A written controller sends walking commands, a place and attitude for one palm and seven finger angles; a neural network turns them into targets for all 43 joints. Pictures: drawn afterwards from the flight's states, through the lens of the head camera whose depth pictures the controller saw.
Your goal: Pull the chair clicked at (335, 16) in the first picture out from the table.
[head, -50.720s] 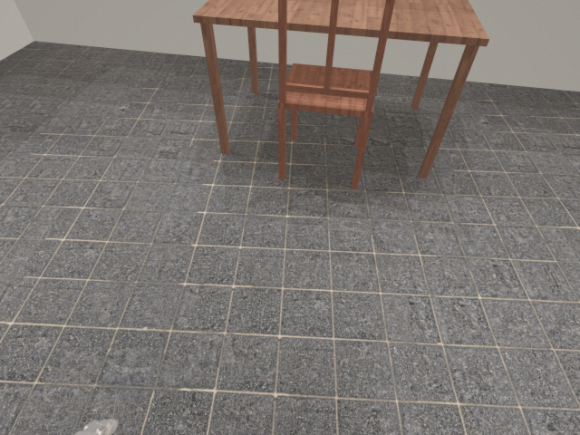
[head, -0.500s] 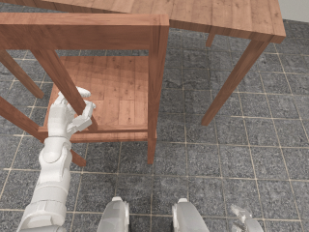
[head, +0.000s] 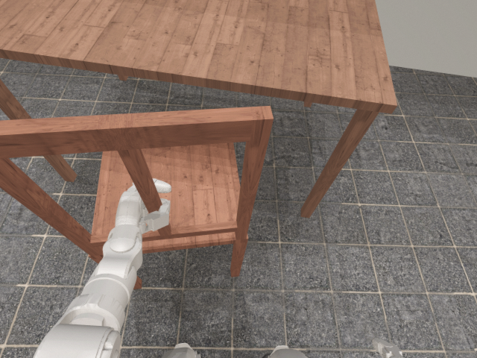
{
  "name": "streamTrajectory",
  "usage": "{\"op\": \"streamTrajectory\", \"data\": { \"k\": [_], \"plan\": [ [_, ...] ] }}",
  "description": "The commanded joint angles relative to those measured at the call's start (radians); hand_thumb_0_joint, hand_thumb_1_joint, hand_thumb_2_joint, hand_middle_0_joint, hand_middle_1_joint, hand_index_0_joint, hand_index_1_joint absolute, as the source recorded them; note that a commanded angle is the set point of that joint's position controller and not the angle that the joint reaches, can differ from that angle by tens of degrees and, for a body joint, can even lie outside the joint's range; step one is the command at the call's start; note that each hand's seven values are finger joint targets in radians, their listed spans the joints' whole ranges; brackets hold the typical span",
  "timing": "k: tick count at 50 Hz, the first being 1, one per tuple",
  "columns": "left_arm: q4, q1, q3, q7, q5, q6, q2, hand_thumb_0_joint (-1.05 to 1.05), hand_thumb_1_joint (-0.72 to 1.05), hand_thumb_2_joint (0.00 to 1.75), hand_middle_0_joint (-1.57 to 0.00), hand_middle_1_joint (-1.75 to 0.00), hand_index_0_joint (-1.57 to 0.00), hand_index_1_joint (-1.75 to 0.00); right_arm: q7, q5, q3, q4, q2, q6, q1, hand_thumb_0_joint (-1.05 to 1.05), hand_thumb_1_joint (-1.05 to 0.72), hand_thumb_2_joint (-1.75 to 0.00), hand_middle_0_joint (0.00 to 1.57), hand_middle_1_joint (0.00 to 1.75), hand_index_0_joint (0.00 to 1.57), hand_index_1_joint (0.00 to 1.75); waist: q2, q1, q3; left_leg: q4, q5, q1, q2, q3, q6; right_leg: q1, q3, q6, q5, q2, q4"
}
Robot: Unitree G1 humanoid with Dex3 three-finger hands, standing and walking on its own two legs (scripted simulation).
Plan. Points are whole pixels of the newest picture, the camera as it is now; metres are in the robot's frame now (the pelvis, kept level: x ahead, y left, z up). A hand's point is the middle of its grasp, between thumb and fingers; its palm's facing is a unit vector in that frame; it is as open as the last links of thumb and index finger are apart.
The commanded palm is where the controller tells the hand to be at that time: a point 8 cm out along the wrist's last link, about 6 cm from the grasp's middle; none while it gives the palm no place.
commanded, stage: step backward, pulling the chair out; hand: left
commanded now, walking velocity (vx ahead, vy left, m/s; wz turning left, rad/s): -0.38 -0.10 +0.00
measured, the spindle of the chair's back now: (151, 199) +0.40 +0.16 -0.05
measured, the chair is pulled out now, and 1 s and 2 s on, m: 0.21 0.33 0.45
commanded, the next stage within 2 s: none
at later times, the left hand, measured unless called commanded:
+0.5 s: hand (179, 263) +0.28 +0.10 -0.06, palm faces +0.03 -0.99 -0.15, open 5.5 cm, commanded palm +0.28 +0.15 -0.06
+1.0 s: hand (177, 275) +0.26 +0.10 -0.06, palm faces -0.01 -0.98 -0.18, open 5.6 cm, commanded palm +0.25 +0.15 -0.05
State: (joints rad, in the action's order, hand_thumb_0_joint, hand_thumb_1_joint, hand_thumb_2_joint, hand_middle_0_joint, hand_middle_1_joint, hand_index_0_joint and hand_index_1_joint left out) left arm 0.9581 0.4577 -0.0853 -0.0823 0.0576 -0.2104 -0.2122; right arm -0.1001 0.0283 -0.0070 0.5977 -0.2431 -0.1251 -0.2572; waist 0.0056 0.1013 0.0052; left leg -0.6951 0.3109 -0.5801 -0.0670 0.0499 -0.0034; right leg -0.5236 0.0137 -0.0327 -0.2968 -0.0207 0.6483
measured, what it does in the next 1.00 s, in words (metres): steps on the spot: left foot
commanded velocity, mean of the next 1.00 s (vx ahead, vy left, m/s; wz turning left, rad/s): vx -0.38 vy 0.00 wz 0.04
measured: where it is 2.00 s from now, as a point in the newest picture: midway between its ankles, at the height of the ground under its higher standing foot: outside the picture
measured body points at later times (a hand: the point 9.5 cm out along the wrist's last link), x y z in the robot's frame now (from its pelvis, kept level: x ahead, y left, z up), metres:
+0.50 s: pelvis -0.07 -0.02 +0.01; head +0.01 -0.04 +0.45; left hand +0.28 +0.15 -0.04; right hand +0.01 -0.30 -0.13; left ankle +0.01 +0.11 -0.72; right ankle -0.01 -0.15 -0.72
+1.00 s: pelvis -0.09 -0.01 +0.00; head -0.02 -0.03 +0.44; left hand +0.26 +0.15 -0.04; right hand -0.01 -0.28 -0.14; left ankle -0.06 +0.11 -0.72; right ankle -0.01 -0.15 -0.72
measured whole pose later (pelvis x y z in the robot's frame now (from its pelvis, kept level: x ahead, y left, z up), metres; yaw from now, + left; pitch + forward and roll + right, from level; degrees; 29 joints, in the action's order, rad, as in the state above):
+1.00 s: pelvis -0.09 -0.01 +0.00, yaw +1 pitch +3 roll +0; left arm 1.04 0.46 -0.02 -0.12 0.03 -0.25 -0.12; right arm -0.12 0.02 0.00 0.77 -0.26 0.04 -0.22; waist 0.04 0.08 -0.11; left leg -0.64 0.24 -0.43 0.00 -0.01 0.01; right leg -0.49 0.01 -0.03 -0.18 -0.05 0.61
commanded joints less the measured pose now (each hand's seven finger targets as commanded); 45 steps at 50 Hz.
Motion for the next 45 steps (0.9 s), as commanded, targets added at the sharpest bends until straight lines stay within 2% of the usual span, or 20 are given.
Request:
{"op": "streamTrajectory", "data": {
  "k": [1,6,9,13,14,15,18,19,22,25,27,29,32,34,37,39,41,42,44,45],
  "plan": [
    [-0.182,0.190,0.014,-0.002,-0.044,-0.060,-0.132,0.00,0.90,0.90,-0.50,-1.45,-0.50,-1.45,-0.009,-0.008,-0.050,-0.071,-0.130,0.024,-0.048,0.00,-0.90,-0.90,0.20,0.30,0.20,0.30,0.212,-0.042,0.410,0.098,-0.696,0.411,-0.121,-0.121,-0.022,0.126,0.005,0.021,0.342,-0.014,-0.007],
    [-0.224,0.152,-0.001,0.000,-0.044,-0.075,-0.143,0.00,0.90,0.90,-0.50,-1.45,-0.50,-1.45,-0.005,-0.014,-0.053,-0.067,-0.129,0.037,-0.028,0.00,-0.90,-0.90,0.20,0.30,0.20,0.30,0.225,-0.047,0.409,0.123,-0.712,0.456,-0.146,-0.105,-0.027,0.143,0.005,0.020,0.291,-0.009,-0.012],
    [-0.211,0.168,-0.023,-0.008,-0.043,-0.079,-0.179,0.00,0.90,0.90,-0.50,-1.45,-0.50,-1.45,-0.011,-0.009,-0.056,-0.056,-0.136,0.050,-0.023,0.00,-0.90,-0.90,0.20,0.30,0.20,0.30,0.179,-0.050,0.396,0.130,-0.578,0.391,-0.141,-0.090,-0.025,0.192,-0.005,0.023,0.341,-0.017,-0.041],
    [-0.167,0.204,0.003,-0.016,-0.037,-0.090,-0.168,0.00,0.90,0.90,-0.50,-1.45,-0.50,-1.45,-0.022,0.005,-0.054,-0.025,-0.127,0.073,-0.028,0.00,-0.90,-0.90,0.20,0.30,0.20,0.30,0.078,-0.040,0.384,0.119,-0.362,0.336,-0.091,-0.042,0.001,0.219,-0.048,0.028,0.415,-0.067,-0.106],
    [-0.160,0.221,-0.013,-0.023,-0.036,-0.092,-0.203,0.00,0.90,0.90,-0.50,-1.45,-0.50,-1.45,-0.027,0.009,-0.058,-0.016,-0.136,0.080,-0.029,0.00,-0.90,-0.90,0.20,0.30,0.20,0.30,0.072,-0.040,0.381,0.110,-0.312,0.333,-0.075,-0.030,0.007,0.214,-0.067,0.032,0.406,-0.085,-0.129],
    [-0.151,0.243,0.005,-0.025,-0.037,-0.097,-0.188,0.00,0.90,0.90,-0.50,-1.45,-0.50,-1.45,-0.028,0.010,-0.055,-0.003,-0.129,0.089,-0.028,0.00,-0.90,-0.90,0.20,0.30,0.20,0.30,0.073,-0.036,0.375,0.107,-0.264,0.334,-0.060,-0.021,0.014,0.206,-0.080,0.037,0.385,-0.104,-0.148],
    [-0.112,0.272,0.014,-0.035,-0.035,-0.106,-0.195,0.00,0.90,0.90,-0.50,-1.45,-0.50,-1.45,-0.033,0.017,-0.052,0.020,-0.127,0.110,-0.011,0.00,-0.90,-0.90,0.20,0.30,0.20,0.30,-0.013,-0.037,0.329,0.081,-0.107,0.324,-0.012,-0.008,0.017,0.166,-0.140,0.046,0.227,-0.161,-0.248],
    [-0.103,0.275,-0.004,-0.041,-0.035,-0.107,-0.223,0.00,0.90,0.90,-0.50,-1.45,-0.50,-1.45,-0.036,0.019,-0.057,0.028,-0.137,0.116,-0.009,0.00,-0.90,-0.90,0.20,0.30,0.20,0.30,-0.036,-0.041,0.318,0.072,-0.058,0.320,0.004,-0.009,0.018,0.157,-0.160,0.054,0.174,-0.181,-0.282],
    [-0.081,0.290,0.039,-0.045,-0.032,-0.104,-0.168,0.00,0.90,0.90,-0.50,-1.45,-0.50,-1.45,-0.035,0.023,-0.048,0.048,-0.136,0.135,0.012,0.00,-0.90,-0.90,0.20,0.30,0.20,0.30,-0.066,-0.050,0.295,0.097,-0.020,0.320,0.011,-0.030,0.016,0.158,-0.150,0.058,0.055,-0.201,-0.310],
    [-0.067,0.290,0.054,-0.048,-0.031,-0.113,-0.144,0.00,0.90,0.90,-0.50,-1.45,-0.50,-1.45,-0.044,0.022,-0.047,0.058,-0.148,0.152,0.016,0.00,-0.90,-0.90,0.20,0.30,0.20,0.30,-0.015,-0.052,0.282,0.191,-0.101,0.367,-0.035,-0.069,-0.003,0.125,-0.074,0.022,0.038,-0.115,-0.247],
    [-0.086,0.312,0.088,-0.039,-0.024,-0.120,-0.103,0.00,0.90,0.90,-0.50,-1.45,-0.50,-1.45,-0.044,0.023,-0.040,0.037,-0.140,0.161,0.025,0.00,-0.90,-0.90,0.20,0.30,0.20,0.30,0.027,-0.056,0.264,0.258,-0.013,0.337,-0.075,-0.108,-0.025,0.112,-0.046,0.011,-0.078,-0.063,-0.200],
    [-0.088,0.300,0.084,-0.040,-0.028,-0.119,-0.100,0.00,0.90,0.90,-0.50,-1.45,-0.50,-1.45,-0.048,0.017,-0.040,0.030,-0.149,0.166,0.029,0.00,-0.90,-0.90,0.20,0.30,0.20,0.30,0.125,-0.065,0.258,0.316,0.007,0.289,-0.116,-0.158,-0.048,0.134,-0.021,0.018,-0.072,-0.026,-0.095],
    [-0.104,0.306,0.093,-0.037,-0.030,-0.114,-0.076,0.00,0.90,0.90,-0.50,-1.45,-0.50,-1.45,-0.043,0.006,-0.040,0.027,-0.140,0.170,0.017,0.00,-0.90,-0.90,0.20,0.30,0.20,0.30,0.165,-0.070,0.288,0.280,-0.138,0.310,-0.151,-0.175,-0.065,0.149,-0.021,0.028,0.015,-0.017,-0.012],
    [-0.105,0.305,0.072,-0.036,-0.038,-0.109,-0.105,0.00,0.90,0.90,-0.50,-1.45,-0.50,-1.45,-0.041,-0.003,-0.044,0.030,-0.144,0.173,0.014,0.00,-0.90,-0.90,0.20,0.30,0.20,0.30,0.172,-0.070,0.299,0.261,-0.188,0.298,-0.155,-0.168,-0.061,0.175,-0.025,0.030,0.043,-0.021,-0.009],
    [-0.109,0.304,0.078,-0.034,-0.039,-0.102,-0.094,0.00,0.90,0.90,-0.50,-1.45,-0.50,-1.45,-0.035,-0.004,-0.040,0.022,-0.133,0.178,0.029,0.00,-0.90,-0.90,0.20,0.30,0.20,0.30,0.158,-0.073,0.246,0.264,-0.003,0.168,-0.155,-0.155,-0.056,0.215,-0.039,0.040,-0.016,-0.032,-0.008],
    [-0.097,0.281,0.045,-0.039,-0.039,-0.101,-0.140,0.00,0.90,0.90,-0.50,-1.45,-0.50,-1.45,-0.040,-0.002,-0.046,0.020,-0.139,0.185,0.020,0.00,-0.90,-0.90,0.20,0.30,0.20,0.30,0.041,-0.073,0.220,0.197,0.105,0.130,-0.099,-0.115,-0.036,0.199,-0.106,0.053,-0.058,-0.073,-0.099],
    [-0.091,0.276,0.043,-0.045,-0.044,-0.109,-0.159,0.00,0.90,0.90,-0.50,-1.45,-0.50,-1.45,-0.037,0.000,-0.048,0.032,-0.128,0.194,0.001,0.00,-0.90,-0.90,0.20,0.30,0.20,0.30,-0.113,-0.062,0.232,0.025,0.162,0.203,0.011,-0.048,0.016,0.105,-0.256,0.101,-0.165,-0.196,-0.289],
    [-0.080,0.272,0.038,-0.051,-0.049,-0.109,-0.167,0.00,0.90,0.90,-0.50,-1.45,-0.50,-1.45,-0.034,0.000,-0.050,0.052,-0.124,0.195,-0.004,0.00,-0.90,-0.90,0.20,0.30,0.20,0.30,-0.147,-0.065,0.257,-0.080,0.121,0.243,0.048,-0.035,0.032,0.102,-0.316,0.134,-0.144,-0.274,-0.350],
    [-0.072,0.255,0.018,-0.055,-0.059,-0.097,-0.179,0.00,0.90,0.90,-0.50,-1.45,-0.50,-1.45,-0.030,-0.008,-0.047,0.065,-0.129,0.199,0.012,0.00,-0.90,-0.90,0.20,0.30,0.20,0.30,-0.134,-0.076,0.298,-0.162,0.135,0.198,0.070,-0.084,0.038,0.217,-0.310,0.173,0.156,-0.320,-0.313],
    [-0.073,0.267,0.022,-0.052,-0.056,-0.088,-0.167,0.00,0.90,0.90,-0.50,-1.45,-0.50,-1.45,-0.027,-0.007,-0.038,0.075,-0.123,0.199,0.013,0.00,-0.90,-0.90,0.20,0.30,0.20,0.30,-0.157,-0.072,0.310,-0.124,0.133,0.184,0.057,-0.111,0.038,0.279,-0.269,0.172,0.307,-0.321,-0.262]
  ]
}}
